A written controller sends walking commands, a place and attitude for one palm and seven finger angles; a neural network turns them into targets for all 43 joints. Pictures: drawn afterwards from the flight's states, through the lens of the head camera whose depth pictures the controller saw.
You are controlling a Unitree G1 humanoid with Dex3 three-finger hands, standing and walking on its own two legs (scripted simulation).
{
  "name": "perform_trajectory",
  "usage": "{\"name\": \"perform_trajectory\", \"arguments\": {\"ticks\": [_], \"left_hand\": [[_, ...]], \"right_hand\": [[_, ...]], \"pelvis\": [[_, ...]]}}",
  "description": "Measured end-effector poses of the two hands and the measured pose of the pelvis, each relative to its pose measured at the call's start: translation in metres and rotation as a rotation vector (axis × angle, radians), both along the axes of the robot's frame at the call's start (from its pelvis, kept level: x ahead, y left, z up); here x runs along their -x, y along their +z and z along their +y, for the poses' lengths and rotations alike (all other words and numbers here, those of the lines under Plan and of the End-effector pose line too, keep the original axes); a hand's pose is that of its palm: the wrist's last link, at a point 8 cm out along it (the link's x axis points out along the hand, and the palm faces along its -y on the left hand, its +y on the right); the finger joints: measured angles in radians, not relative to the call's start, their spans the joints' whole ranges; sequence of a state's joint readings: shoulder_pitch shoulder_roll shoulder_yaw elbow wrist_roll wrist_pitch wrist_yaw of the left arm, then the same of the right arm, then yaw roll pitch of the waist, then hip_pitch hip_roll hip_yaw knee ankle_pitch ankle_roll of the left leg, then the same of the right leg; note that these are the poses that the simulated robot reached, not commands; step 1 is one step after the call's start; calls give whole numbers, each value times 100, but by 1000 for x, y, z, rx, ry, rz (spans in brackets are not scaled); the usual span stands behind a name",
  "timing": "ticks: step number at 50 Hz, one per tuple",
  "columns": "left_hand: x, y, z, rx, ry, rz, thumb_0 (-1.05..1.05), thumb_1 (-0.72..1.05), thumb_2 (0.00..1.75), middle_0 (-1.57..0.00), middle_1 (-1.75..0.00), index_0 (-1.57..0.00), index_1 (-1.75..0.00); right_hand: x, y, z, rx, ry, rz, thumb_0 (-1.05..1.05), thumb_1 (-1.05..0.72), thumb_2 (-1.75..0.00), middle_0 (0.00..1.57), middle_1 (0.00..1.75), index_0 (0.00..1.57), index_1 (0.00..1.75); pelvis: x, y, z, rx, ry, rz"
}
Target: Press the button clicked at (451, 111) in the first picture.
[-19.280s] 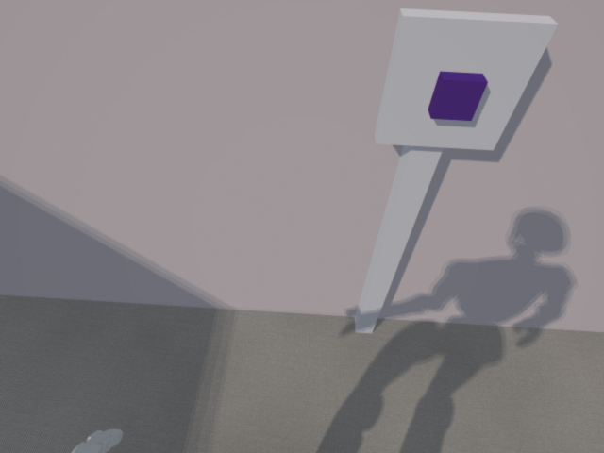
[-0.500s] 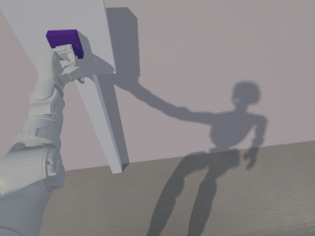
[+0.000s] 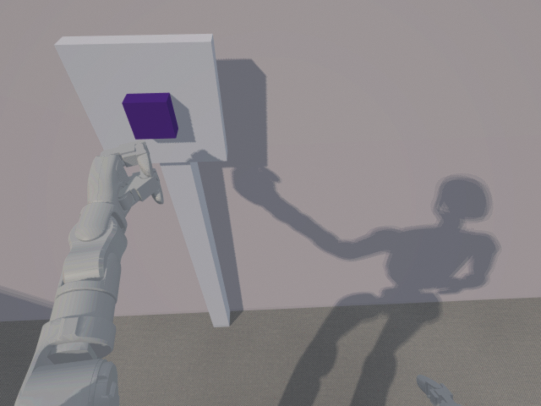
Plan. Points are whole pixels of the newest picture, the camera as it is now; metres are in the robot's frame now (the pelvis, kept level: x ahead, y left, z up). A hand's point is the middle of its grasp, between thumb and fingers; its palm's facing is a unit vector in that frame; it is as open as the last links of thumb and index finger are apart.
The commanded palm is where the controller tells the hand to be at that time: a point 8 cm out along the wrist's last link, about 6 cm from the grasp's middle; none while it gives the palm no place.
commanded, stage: pull the fist back off the button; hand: left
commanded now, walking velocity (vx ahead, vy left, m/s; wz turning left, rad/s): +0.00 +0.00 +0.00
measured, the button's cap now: (152, 115) +0.50 +0.21 +0.19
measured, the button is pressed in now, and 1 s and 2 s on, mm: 0 0 0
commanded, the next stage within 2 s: draw the hand back to the body in 0.20 s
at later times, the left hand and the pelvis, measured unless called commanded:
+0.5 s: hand (151, 196) +0.35 +0.18 +0.16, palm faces +0.11 -0.99 +0.01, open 3.1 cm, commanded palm +0.30 +0.24 +0.16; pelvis -0.01 -0.01 +0.00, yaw +1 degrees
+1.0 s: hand (93, 273) +0.23 +0.21 +0.16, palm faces +0.30 -0.93 -0.20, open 3.1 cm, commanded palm +0.19 +0.26 +0.18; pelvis -0.03 -0.01 +0.01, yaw +1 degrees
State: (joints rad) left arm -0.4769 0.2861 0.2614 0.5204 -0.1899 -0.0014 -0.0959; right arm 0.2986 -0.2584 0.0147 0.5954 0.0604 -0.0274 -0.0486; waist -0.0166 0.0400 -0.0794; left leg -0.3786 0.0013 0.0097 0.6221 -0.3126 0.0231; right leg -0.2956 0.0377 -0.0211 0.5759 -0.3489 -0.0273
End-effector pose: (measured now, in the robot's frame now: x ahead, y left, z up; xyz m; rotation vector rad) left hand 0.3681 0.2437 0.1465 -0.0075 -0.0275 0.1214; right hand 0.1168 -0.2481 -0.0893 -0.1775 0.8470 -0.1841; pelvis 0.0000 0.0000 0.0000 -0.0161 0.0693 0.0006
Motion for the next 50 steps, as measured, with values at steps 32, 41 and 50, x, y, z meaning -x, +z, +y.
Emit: {"name": "perform_trajectory", "arguments": {"ticks": [32,41,50], "left_hand": [[88,11,6,-16,26,5,1,90,90,-130,-150,-130,-150],[129,21,4,-29,-1,-41,1,90,90,-131,-150,-131,-150],[172,19,13,-240,176,-91,1,89,90,-131,-150,-131,-150]], "right_hand": [[-11,10,0,-20,36,-86,2,-91,-90,20,30,20,30],[-30,25,5,-1,79,-197,2,-91,-90,20,30,20,30],[-42,35,27,-10,151,-225,2,-91,-90,20,30,20,30]], "pelvis": [[13,5,-14,-14,9,-90],[25,6,-12,-11,26,-116],[31,11,-11,-10,22,-143]]}}
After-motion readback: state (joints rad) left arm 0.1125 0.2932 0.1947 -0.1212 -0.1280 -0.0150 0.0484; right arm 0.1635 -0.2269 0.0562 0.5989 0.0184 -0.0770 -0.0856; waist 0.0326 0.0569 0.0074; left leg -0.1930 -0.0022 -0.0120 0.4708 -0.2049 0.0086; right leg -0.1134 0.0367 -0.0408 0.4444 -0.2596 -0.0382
